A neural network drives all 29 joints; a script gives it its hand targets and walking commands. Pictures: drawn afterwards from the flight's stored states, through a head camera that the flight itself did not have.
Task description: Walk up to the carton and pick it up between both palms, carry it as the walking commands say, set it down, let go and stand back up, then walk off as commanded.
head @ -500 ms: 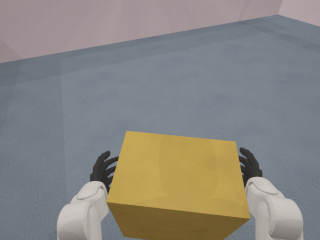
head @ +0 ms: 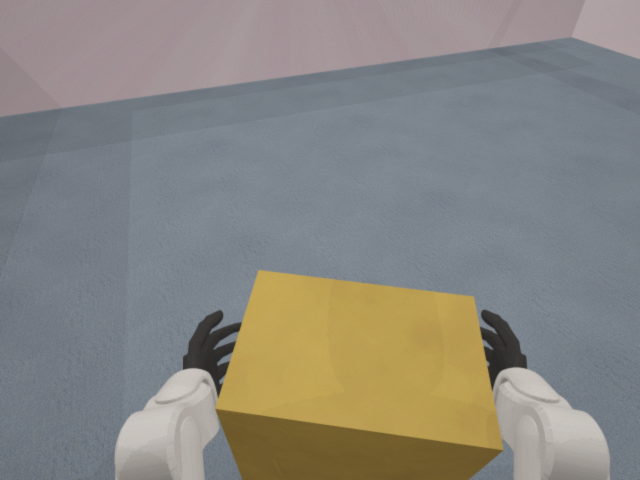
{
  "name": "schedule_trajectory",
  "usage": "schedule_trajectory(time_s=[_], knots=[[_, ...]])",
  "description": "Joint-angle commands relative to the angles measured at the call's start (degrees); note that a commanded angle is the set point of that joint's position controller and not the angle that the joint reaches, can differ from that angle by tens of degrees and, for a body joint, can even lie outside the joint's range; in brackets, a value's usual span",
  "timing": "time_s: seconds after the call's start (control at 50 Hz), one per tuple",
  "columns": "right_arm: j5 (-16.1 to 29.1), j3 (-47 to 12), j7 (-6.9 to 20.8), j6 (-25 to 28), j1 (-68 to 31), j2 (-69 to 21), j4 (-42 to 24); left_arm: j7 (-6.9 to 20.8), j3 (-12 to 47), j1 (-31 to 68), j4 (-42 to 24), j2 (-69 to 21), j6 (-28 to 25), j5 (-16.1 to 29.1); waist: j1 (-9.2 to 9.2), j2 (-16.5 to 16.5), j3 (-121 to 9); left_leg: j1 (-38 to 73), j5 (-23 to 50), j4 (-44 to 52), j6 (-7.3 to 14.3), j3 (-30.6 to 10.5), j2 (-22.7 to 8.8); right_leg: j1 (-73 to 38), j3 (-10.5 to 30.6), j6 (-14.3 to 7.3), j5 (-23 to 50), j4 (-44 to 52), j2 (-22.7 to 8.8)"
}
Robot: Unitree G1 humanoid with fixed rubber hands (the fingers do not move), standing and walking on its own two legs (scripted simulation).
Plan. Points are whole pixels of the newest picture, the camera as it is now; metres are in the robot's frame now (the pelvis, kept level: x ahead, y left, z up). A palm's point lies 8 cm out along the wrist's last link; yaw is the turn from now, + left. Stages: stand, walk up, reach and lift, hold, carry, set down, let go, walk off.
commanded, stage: carry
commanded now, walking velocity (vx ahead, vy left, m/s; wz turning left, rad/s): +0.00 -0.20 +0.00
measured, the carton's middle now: (348, 401) +0.23 +0.01 +0.02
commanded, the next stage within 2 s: none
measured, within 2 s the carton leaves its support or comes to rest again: neither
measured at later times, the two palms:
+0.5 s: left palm (326, 406) +0.20 +0.03 +0.08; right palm out of the picture +0.21 -0.29 +0.08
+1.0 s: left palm (485, 426) +0.18 -0.12 +0.09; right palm out of the picture +0.19 -0.45 +0.09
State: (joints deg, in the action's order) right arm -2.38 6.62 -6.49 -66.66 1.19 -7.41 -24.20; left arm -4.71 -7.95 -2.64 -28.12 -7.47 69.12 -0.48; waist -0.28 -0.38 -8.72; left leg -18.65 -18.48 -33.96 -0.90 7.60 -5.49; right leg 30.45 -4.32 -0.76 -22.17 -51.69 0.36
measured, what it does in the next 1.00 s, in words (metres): steps to the right: right foot, then left foot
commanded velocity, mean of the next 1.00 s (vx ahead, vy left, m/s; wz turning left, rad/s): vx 0.00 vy -0.20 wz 0.00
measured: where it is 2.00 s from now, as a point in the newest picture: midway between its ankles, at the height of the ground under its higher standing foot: outside the picture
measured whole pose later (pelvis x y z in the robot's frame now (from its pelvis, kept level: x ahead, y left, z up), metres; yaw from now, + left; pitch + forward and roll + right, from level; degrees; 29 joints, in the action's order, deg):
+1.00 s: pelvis -0.05 -0.29 -0.01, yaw +1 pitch +4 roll -1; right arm -2.6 6.9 -6.4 -66.9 -0.5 -7.3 -28.5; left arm -3.8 -7.4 -1.8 -30.2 -7.4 66.7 -0.3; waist 0.4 1.1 -7.1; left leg -19.8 -19.4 -35.1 1.1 8.9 -3.4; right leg 24.7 -10.3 -5.3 -13.4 -33.3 1.3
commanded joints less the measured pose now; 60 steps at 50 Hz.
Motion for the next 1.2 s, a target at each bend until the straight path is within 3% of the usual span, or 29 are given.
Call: schedule_trajectory(time_s=[0.0, 0.1, 0.12, 0.16, 0.18, 0.22, 0.32, 0.36, 0.38, 0.42, 0.44, 0.48, 0.52, 0.58, 0.62, 0.66, 0.68, 0.7, 0.72, 0.76, 0.8, 0.92, 0.96, 0.98, 1.0, 1.02, 1.06, 1.08, 1.18], knots=[[14.56, -39.09, 7.03, 0.16, -24.04, -41.09, -8.9, 5.18, 43.79, 27.15, -4.43, -42.7, -1.37, 13.88, 0.66, 10.87, -1.84, 2.74, 14.35, 14.98, 6.34, -11.01, -14.56, -0.15, 0.65, 1.92, -1.89, 4.61, -3.02], [14.15, -38.97, 7.0, -0.57, -19.66, -39.46, -8.63, 4.65, 42.65, 22.91, -3.51, -41.2, -0.9, 13.42, 0.12, 12.74, -8.52, 4.77, 19.77, 4.49, 1.45, -5.18, -10.62, -13.63, -3.88, 1.12, 8.67, 26.76, -1.75], [13.96, -39.02, 6.91, -0.85, -18.42, -38.98, -7.63, 4.63, 41.93, 21.57, -2.67, -40.32, -0.84, 12.96, 0.2, 8.02, -9.07, 1.47, 14.96, 0.33, -0.79, -3.43, -8.59, -18.8, 0.44, 0.39, 14.54, 30.99, -5.28], [14.71, -40.87, 7.17, -0.86, -21.84, -39.25, -10.67, 5.06, 41.79, 23.72, -3.33, -40.58, -1.73, 13.66, -0.03, -15.98, -9.98, -12.93, -14.59, -11.96, -3.69, 0.32, -1.32, -25.35, 16.98, -7.71, 39.78, 29.34, -19.4], [16.0, -42.63, 7.69, -1.08, -25.07, -39.89, -11.56, 5.07, 41.37, 22.28, -2.45, -42.0, -1.86, 12.95, -0.46, -16.74, -9.13, -10.96, -21.57, -20.49, -2.65, -1.15, 0.35, -19.54, 17.02, -10.86, 39.35, 29.81, -18.51], [17.24, -43.94, 8.21, -0.81, -25.88, -43.87, -11.15, 5.33, 41.65, 24.52, -5.86, -43.47, -2.28, 13.06, -0.34, -9.08, -9.28, -11.63, -16.78, -26.81, -0.78, -2.24, 0.69, -17.92, 11.35, -10.46, 28.7, 29.29, -15.68], [16.5, -42.47, 8.13, -0.58, -22.24, -42.55, -9.76, 5.23, 41.91, 22.15, -5.46, -42.94, -2.73, 12.78, -0.31, -9.66, -12.19, -5.46, -9.92, -10.56, 1.51, -0.39, 1.72, -18.1, 9.15, -10.2, 27.51, 28.21, -13.4], [15.75, -41.4, 8.07, -0.71, -21.26, -41.39, -8.86, 4.97, 42.65, 22.71, -5.41, -41.9, -2.36, 12.83, 0.75, -5.81, -11.3, 2.27, 1.35, 6.86, 2.71, -0.8, 0.62, -15.22, 7.67, -8.81, 26.15, 26.09, -12.47], [15.28, -40.15, 8.15, -0.61, -20.18, -40.93, -7.87, 4.84, 43.63, 23.8, -5.92, -41.92, -2.33, 13.39, 1.26, -1.85, -11.64, 9.93, 8.6, 12.49, 2.86, -4.79, -3.82, -9.7, 5.28, -6.39, 26.14, 21.35, -10.63], [14.03, -38.63, 7.93, -0.7, -17.38, -39.45, -4.98, 4.72, 43.58, 24.07, -5.56, -40.64, -1.49, 12.82, 1.14, 15.07, -8.91, 19.17, 28.62, 15.14, 9.48, -28.63, -26.66, 10.3, 2.78, 0.59, -4.78, 5.59, -4.26], [12.87, -37.48, 7.67, -0.27, -16.99, -40.55, -4.19, 5.13, 45.62, 28.78, -7.4, -40.74, -1.39, 13.69, 2.0, 14.15, -7.04, 13.02, 31.29, 13.1, 14.19, -26.68, -26.16, 6.62, 8.13, 0.31, -6.87, -1.2, -4.83], [13.68, -38.39, 8.31, 0.17, -19.61, -42.4, -5.98, 5.69, 46.16, 29.97, -6.74, -42.89, -1.42, 14.06, 1.95, 7.55, -3.08, 6.75, 16.72, 16.15, 11.12, -18.89, -21.65, 5.84, 8.68, 0.88, -2.56, -5.78, -4.62], [14.25, -38.91, 8.4, 0.51, -22.35, -42.49, -7.77, 5.96, 45.87, 28.99, -6.09, -44.08, -1.44, 14.33, 0.98, 9.67, -0.92, 3.14, 9.25, 16.46, 6.82, -12.08, -16.29, 3.54, 5.26, 1.55, -0.5, -0.68, -4.47], [14.89, -39.17, 8.08, 0.73, -21.66, -41.63, -10.3, 5.5, 45.5, 27.2, -6.41, -43.52, -1.82, 14.63, 0.93, 14.99, -4.36, 6.25, 25.51, 11.89, 5.8, -9.06, -14.64, -2.27, -0.57, 1.82, -0.66, 9.87, -2.32], [14.7, -39.0, 7.86, 0.19, -19.29, -40.22, -10.0, 5.15, 44.39, 23.9, -5.5, -42.46, -1.53, 14.12, 0.45, 15.48, -7.11, 5.5, 24.31, 8.84, 4.24, -7.55, -14.11, -8.34, -3.09, 1.57, 6.13, 18.32, -1.34], [14.76, -39.63, 7.61, -0.03, -19.28, -39.57, -10.09, 4.94, 42.81, 21.67, -3.91, -41.74, -1.41, 13.5, 0.24, 10.89, -9.71, 4.14, 18.39, 2.91, 0.76, -3.44, -10.43, -16.57, -2.6, 0.93, 11.07, 28.72, -3.02], [14.28, -39.83, 7.33, -0.37, -18.04, -39.02, -9.69, 5.03, 42.2, 21.86, -3.87, -40.59, -1.33, 13.26, 0.74, 3.13, -9.38, -2.16, 10.21, -2.33, -1.91, -1.74, -7.46, -22.55, 4.12, -0.56, 23.81, 31.01, -8.53], [13.63, -39.83, 7.19, -0.57, -17.1, -38.84, -9.42, 5.2, 41.43, 20.69, -2.9, -39.59, -1.41, 12.97, 0.72, -10.21, -10.64, -12.19, -7.33, -10.75, -4.29, 1.41, -2.83, -29.26, 14.88, -4.45, 40.4, 30.36, -18.34], [15.42, -42.19, 7.7, -0.97, -21.75, -38.8, -11.21, 5.28, 41.99, 22.1, -3.13, -40.86, -1.92, 13.41, -0.23, -17.83, -9.95, -11.65, -20.25, -16.92, -3.36, -0.75, -0.73, -24.18, 16.52, -9.76, 43.6, 29.38, -19.59], [17.59, -44.36, 8.62, -0.6, -25.61, -42.35, -12.86, 5.64, 42.02, 23.63, -5.46, -43.3, -2.43, 13.28, -0.2, -10.68, -8.5, -11.01, -19.21, -25.66, -1.65, -1.76, 0.28, -19.23, 12.11, -10.6, 32.65, 30.0, -16.51], [18.21, -44.91, 8.8, -0.12, -25.49, -44.57, -12.6, 5.66, 41.36, 23.39, -6.11, -44.39, -3.14, 13.03, -0.02, -10.56, -9.71, -12.5, -13.87, -25.07, -0.34, -2.05, -0.16, -20.32, 7.74, -9.45, 24.36, 28.82, -13.26], [16.17, -41.71, 8.23, -0.67, -21.53, -40.83, -9.8, 5.09, 42.38, 22.8, -6.04, -41.63, -2.3, 13.06, 0.61, -7.28, -11.49, 0.69, -2.82, 1.87, 2.35, -0.22, 1.1, -16.65, 8.35, -9.88, 25.51, 28.12, -12.78], [14.72, -39.47, 8.06, -1.12, -19.24, -39.68, -6.8, 4.87, 43.21, 23.64, -5.36, -40.72, -1.55, 13.19, 1.77, 1.82, -9.82, 14.81, 7.07, 14.42, 3.97, -9.29, -7.48, -3.72, 4.83, -4.44, 19.84, 21.01, -9.93], [14.43, -39.0, 7.95, -1.02, -18.87, -38.2, -6.14, 4.64, 42.99, 23.69, -5.23, -40.0, -1.17, 12.64, 1.85, 14.38, -8.31, 20.55, 20.54, 16.57, 7.1, -25.99, -23.22, 8.61, 2.56, -0.36, 1.5, 12.05, -5.41], [13.8, -38.29, 7.92, -0.55, -17.33, -39.64, -4.97, 4.75, 44.92, 26.86, -8.2, -39.7, -1.16, 13.04, 2.14, 16.32, -7.51, 15.91, 27.03, 14.37, 13.26, -26.72, -27.25, 7.87, 6.01, 0.41, -5.46, 3.59, -4.97], [13.66, -37.83, 7.91, -0.41, -17.65, -40.94, -4.94, 5.1, 46.23, 30.47, -9.0, -40.65, -1.15, 14.03, 2.64, 11.78, -4.59, 10.04, 25.46, 14.72, 14.33, -24.03, -25.63, 5.85, 8.37, 0.93, -5.17, -2.64, -4.83], [14.26, -38.16, 8.44, 0.1, -20.92, -42.02, -7.14, 5.72, 46.01, 30.22, -6.63, -43.62, -1.29, 14.59, 1.77, 6.26, -1.79, 5.81, 12.77, 16.8, 9.32, -15.39, -19.92, 4.66, 8.0, 1.19, -1.04, -3.47, -4.64], [14.42, -38.2, 8.51, 0.23, -21.44, -41.88, -7.48, 5.81, 45.7, 29.05, -6.35, -43.68, -1.36, 14.51, 1.26, 8.64, -0.56, 3.52, 10.16, 16.91, 6.73, -11.37, -16.87, 3.04, 5.31, 1.56, 0.16, -0.57, -4.39], [14.62, -38.53, 7.88, 0.11, -19.51, -40.17, -9.5, 5.18, 44.65, 25.42, -5.47, -42.61, -1.37, 14.36, 0.83, 14.18, -5.13, 5.39, 22.96, 10.64, 4.79, -7.82, -14.9, -6.03, -2.16, 1.72, 2.57, 14.49, -1.76]])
